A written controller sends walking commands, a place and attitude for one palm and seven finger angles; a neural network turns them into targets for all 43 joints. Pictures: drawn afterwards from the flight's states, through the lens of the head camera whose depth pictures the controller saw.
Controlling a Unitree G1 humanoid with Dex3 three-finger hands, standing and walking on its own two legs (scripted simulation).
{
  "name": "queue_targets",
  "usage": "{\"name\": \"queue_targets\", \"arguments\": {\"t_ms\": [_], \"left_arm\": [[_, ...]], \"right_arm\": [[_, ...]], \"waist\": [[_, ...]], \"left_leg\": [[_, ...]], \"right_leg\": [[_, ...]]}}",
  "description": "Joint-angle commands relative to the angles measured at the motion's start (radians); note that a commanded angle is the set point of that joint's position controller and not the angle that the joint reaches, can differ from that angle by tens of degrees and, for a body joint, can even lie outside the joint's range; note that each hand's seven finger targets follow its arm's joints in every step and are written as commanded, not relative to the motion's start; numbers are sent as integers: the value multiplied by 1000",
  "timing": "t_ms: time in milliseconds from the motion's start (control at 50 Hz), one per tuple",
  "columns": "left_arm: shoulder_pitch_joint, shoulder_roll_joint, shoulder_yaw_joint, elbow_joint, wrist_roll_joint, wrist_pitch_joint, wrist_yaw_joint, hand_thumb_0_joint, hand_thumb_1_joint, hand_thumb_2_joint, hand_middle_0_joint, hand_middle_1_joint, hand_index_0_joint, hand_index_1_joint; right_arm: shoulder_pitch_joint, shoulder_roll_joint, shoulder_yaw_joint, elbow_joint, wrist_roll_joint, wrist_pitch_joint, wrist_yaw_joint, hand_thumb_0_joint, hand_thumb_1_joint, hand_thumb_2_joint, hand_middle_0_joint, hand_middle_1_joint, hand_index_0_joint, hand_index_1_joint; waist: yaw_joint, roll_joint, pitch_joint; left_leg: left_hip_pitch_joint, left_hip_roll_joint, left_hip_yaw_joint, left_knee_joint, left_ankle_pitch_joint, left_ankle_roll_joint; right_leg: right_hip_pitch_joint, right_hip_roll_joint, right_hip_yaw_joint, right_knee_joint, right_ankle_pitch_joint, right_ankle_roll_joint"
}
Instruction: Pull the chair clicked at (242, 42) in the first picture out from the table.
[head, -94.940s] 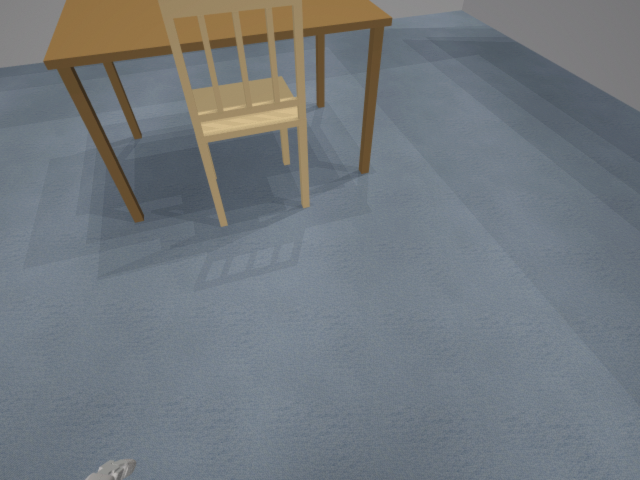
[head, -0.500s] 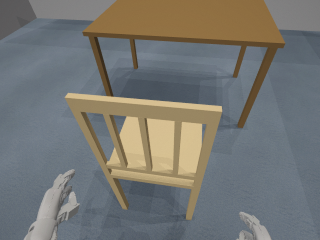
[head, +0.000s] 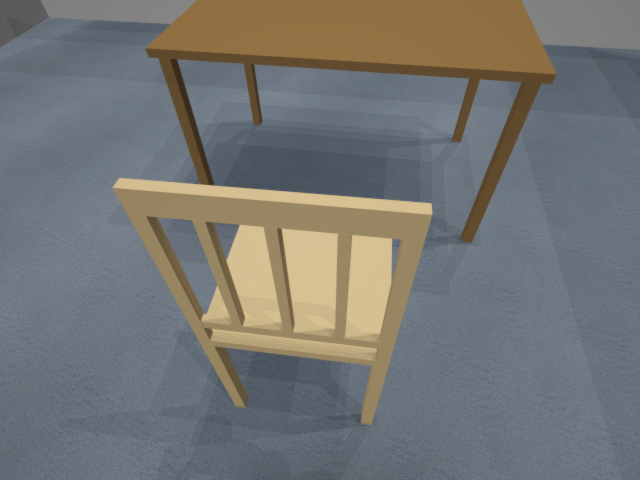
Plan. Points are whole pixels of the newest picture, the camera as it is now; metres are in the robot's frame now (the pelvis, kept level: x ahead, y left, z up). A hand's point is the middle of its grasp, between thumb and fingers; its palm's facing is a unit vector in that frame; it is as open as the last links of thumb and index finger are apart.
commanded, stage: let the arm hang, fingers relaxed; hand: left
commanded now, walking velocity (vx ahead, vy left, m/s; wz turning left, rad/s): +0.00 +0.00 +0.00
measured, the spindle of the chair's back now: (282, 284) +0.43 +0.09 -0.07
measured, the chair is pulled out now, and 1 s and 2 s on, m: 0.64 0.64 0.64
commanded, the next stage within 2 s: look to check the result in 0.46 s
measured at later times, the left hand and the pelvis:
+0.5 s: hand out of the picture +0.00 +0.15 -0.17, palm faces -0.01 -0.98 -0.20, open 7.3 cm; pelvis +0.01 -0.01 +0.00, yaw +0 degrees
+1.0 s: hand out of the picture +0.01 +0.16 -0.17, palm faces -0.02 -0.98 -0.21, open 7.3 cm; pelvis +0.01 -0.01 +0.00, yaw +0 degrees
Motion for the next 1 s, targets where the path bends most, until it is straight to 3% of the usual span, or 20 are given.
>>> {"name": "queue_targets", "arguments": {"t_ms": [0,40,80,140,220,240,320,380,420,440,520,560,620,660,720,740,820,840,980], "left_arm": [[28,72,15,-25,-7,-27,5,0,900,900,-200,-300,-200,-300],[28,66,12,-14,-7,-26,6,0,900,900,-200,-300,-200,-300],[33,59,13,-9,-6,-27,8,0,900,900,-200,-300,-200,-300],[35,50,14,-2,-5,-28,10,0,900,900,-200,-300,-200,-300],[28,34,17,4,-5,-31,12,0,900,900,-200,-300,-200,-300],[30,33,16,7,-5,-30,11,0,900,900,-200,-300,-200,-300],[25,28,19,8,-5,-33,11,0,900,900,-200,-300,-200,-300],[22,25,19,7,-4,-32,11,0,900,900,-200,-300,-200,-300],[25,25,20,7,-5,-33,11,0,900,900,-200,-300,-200,-300],[20,23,19,10,-5,-32,11,0,900,900,-200,-300,-200,-300],[18,25,22,9,-6,-35,11,0,900,900,-200,-300,-200,-300],[15,27,20,12,-6,-34,10,0,900,900,-200,-300,-200,-300],[10,26,20,14,-7,-34,10,0,900,900,-200,-300,-200,-300],[6,26,20,16,-7,-32,10,0,900,900,-200,-300,-200,-300],[10,26,20,19,-8,-35,10,0,900,900,-200,-300,-200,-300],[5,24,19,21,-8,-33,10,0,900,900,-200,-300,-200,-300],[2,25,21,22,-8,-34,9,0,900,900,-200,-300,-200,-300],[0,24,20,24,-8,-32,9,0,900,900,-200,-300,-200,-300],[-3,28,22,24,-7,-33,10,0,900,900,-200,-300,-200,-300]], "right_arm": [[70,-82,-13,-15,3,-25,-6,0,-900,-900,200,300,200,300],[66,-76,-12,-6,4,-24,-9,0,-900,-900,200,300,200,300],[71,-69,-9,2,4,-26,-8,0,-900,-900,200,300,200,300],[63,-59,-10,9,4,-26,-11,0,-900,-900,200,300,200,300],[65,-45,-9,13,3,-27,-12,0,-900,-900,200,300,200,300],[56,-46,-10,13,4,-26,-13,0,-900,-900,200,300,200,300],[59,-37,-8,16,3,-28,-15,0,-900,-900,200,300,200,300],[51,-37,-9,16,3,-26,-15,0,-900,-900,200,300,200,300],[55,-38,-8,18,4,-28,-15,0,-900,-900,200,300,200,300],[43,-38,-10,17,4,-24,-16,0,-900,-900,200,300,200,300],[53,-41,-8,23,3,-28,-16,0,-900,-900,200,300,200,300],[45,-35,-6,25,4,-26,-17,0,-900,-900,200,300,200,300],[50,-38,-5,30,4,-28,-18,0,-900,-900,200,300,200,300],[49,-41,-5,31,4,-28,-19,0,-900,-900,200,300,200,300],[53,-43,-4,33,5,-31,-20,0,-900,-900,200,300,200,300],[44,-42,-5,32,5,-29,-21,0,-900,-900,200,300,200,300],[53,-42,-3,36,5,-32,-21,0,-900,-900,200,300,200,300],[43,-42,-3,36,6,-30,-22,0,-900,-900,200,300,200,300],[41,-42,-3,38,5,-27,-19,0,-900,-900,200,300,200,300]], "waist": [[0,-58,28],[3,-28,67],[-1,-46,61],[3,-16,76],[-4,-50,60],[1,-13,82],[-4,-43,46],[-4,-41,65],[-4,-56,32],[-2,-41,59],[-5,-56,15],[-5,-22,39],[-5,-38,29],[-4,-16,47],[-4,-32,5],[-1,-26,34],[-4,-38,14],[0,-24,46],[-3,-34,42]], "left_leg": [[-20,84,-120,-125,-49,37],[-32,81,-117,-127,-41,39],[-24,84,-116,-128,-42,37],[-27,83,-113,-131,-36,38],[-8,84,-107,-126,-19,33],[-18,81,-102,-126,-20,35],[6,84,-103,-119,6,32],[1,83,-101,-118,3,32],[19,84,-101,-113,15,33],[9,80,-99,-112,3,34],[33,82,-95,-104,44,30],[19,80,-94,-104,46,28],[28,84,-97,-110,61,27],[15,87,-98,-118,49,28],[47,88,-97,-106,97,29],[35,88,-95,-110,92,30],[46,91,-98,-113,116,29],[30,90,-96,-116,105,31],[31,88,-97,-122,72,29]], "right_leg": [[-37,-39,58,-86,10,-80],[-55,-36,59,-91,15,-82],[-58,-38,62,-85,14,-80],[-63,-35,62,-87,25,-81],[-60,-38,66,-85,31,-77],[-65,-36,67,-92,37,-78],[-51,-38,68,-86,55,-76],[-59,-39,67,-89,57,-77],[-45,-40,68,-90,62,-76],[-56,-36,68,-100,54,-78],[-31,-43,68,-90,84,-76],[-36,-44,69,-94,88,-79],[-27,-43,66,-89,92,-79],[-32,-41,66,-89,83,-80],[-14,-44,66,-83,118,-78],[-24,-41,63,-90,115,-80],[-12,-43,64,-80,127,-77],[-21,-42,61,-90,120,-79],[-21,-45,62,-92,97,-75]]}}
